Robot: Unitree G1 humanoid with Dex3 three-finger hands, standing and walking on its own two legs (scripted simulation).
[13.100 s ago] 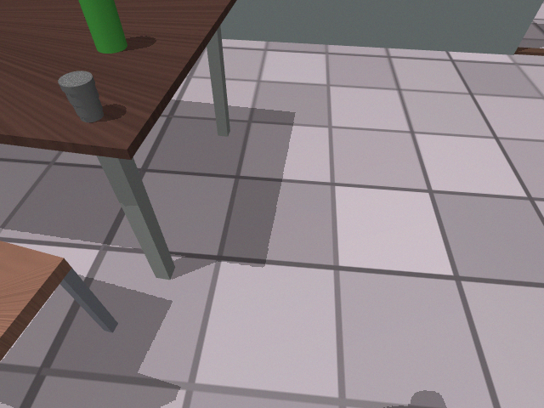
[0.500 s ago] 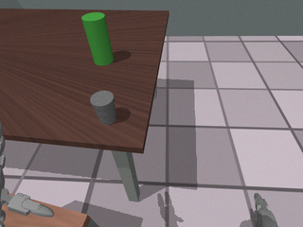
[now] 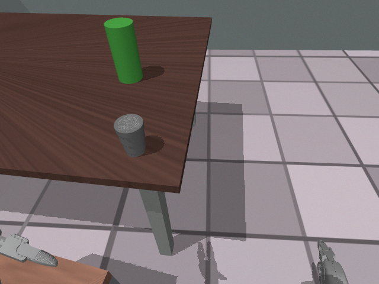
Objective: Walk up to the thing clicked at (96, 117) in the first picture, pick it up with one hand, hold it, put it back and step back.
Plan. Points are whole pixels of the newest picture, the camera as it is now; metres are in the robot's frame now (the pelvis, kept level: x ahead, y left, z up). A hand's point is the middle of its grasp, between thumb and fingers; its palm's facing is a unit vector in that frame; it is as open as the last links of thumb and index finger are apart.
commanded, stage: go down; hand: left
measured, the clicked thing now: (132, 137) +0.47 +0.19 +0.04
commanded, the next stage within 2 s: none
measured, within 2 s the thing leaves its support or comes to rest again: neither
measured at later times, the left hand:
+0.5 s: hand (25, 158) +0.30 +0.33 +0.15, palm faces +0.20 -0.96 -0.17, open 17.7 cm
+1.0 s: hand (17, 140) +0.33 +0.36 +0.16, palm faces +0.14 -0.99 -0.04, open 17.7 cm
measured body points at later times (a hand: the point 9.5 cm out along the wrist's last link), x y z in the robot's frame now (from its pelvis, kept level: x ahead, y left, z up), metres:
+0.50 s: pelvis +0.00 +0.01 +0.00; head -0.01 +0.01 +0.45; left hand +0.28 +0.38 +0.16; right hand +0.15 -0.24 -0.09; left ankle +0.01 +0.14 -0.74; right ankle -0.01 -0.13 -0.74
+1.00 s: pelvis +0.00 +0.01 +0.00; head +0.00 +0.02 +0.45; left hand +0.32 +0.41 +0.16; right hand +0.15 -0.25 -0.08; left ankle +0.01 +0.14 -0.74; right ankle -0.01 -0.13 -0.74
